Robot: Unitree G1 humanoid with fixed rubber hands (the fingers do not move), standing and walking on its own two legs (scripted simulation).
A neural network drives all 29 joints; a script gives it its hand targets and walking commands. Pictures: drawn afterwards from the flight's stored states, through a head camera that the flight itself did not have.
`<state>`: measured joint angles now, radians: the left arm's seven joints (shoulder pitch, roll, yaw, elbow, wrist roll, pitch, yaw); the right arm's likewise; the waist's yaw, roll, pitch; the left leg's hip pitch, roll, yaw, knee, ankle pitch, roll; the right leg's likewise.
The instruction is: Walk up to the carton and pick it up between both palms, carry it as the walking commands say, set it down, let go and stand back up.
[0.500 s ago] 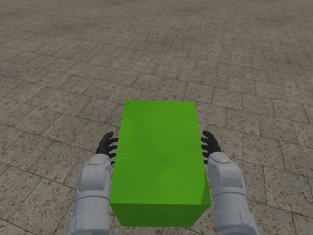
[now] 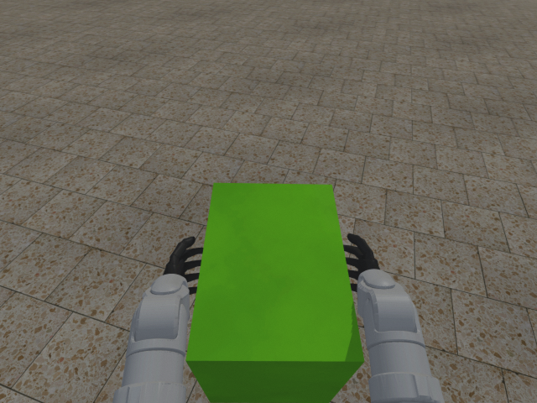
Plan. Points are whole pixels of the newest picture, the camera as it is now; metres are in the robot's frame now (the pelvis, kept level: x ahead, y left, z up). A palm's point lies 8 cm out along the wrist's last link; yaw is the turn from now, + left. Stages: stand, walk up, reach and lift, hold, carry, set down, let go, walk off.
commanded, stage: hold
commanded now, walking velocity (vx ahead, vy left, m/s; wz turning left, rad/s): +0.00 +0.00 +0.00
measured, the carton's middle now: (271, 293) +0.30 +0.00 -0.03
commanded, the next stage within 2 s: carry in 1.08 s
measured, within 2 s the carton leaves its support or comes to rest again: neither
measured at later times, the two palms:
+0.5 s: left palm (175, 282) +0.28 +0.15 +0.05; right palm (367, 278) +0.28 -0.15 +0.05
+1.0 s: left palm (175, 283) +0.28 +0.15 +0.04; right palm (367, 279) +0.28 -0.15 +0.04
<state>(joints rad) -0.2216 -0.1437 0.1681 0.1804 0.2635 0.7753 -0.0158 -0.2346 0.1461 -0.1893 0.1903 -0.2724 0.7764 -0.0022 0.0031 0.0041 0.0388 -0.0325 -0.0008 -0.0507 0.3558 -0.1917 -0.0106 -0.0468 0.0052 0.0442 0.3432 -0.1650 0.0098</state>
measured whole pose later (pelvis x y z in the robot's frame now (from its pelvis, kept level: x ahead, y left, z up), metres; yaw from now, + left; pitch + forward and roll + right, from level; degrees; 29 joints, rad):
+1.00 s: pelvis +0.00 +0.00 +0.00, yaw +0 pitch -8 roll +0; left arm -0.23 -0.15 0.17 0.18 0.27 0.77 -0.02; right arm -0.24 0.15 -0.19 0.19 -0.28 0.77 0.00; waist 0.00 0.01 0.05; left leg -0.04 0.00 -0.05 0.36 -0.19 -0.01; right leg -0.05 0.01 0.04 0.35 -0.17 0.01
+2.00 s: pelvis -0.07 -0.02 -0.03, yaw -28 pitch +5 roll -1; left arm -0.45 -0.15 0.21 -0.11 0.04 1.09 0.17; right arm -0.43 0.09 -0.24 -0.13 -0.01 1.09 -0.17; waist 0.00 0.02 0.01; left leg -0.56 0.13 0.09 1.08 -0.56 -0.11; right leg -0.45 0.02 -0.08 0.66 -0.29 -0.05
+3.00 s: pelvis -0.13 +0.07 -0.02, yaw -63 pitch +5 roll +1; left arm -0.42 -0.13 0.23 -0.17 0.04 1.07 0.16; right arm -0.47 0.12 -0.22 -0.10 -0.02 1.05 -0.17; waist -0.02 -0.05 -0.01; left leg -0.39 0.02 0.12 0.61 -0.29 0.01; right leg -0.55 0.04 0.08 0.71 -0.31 -0.01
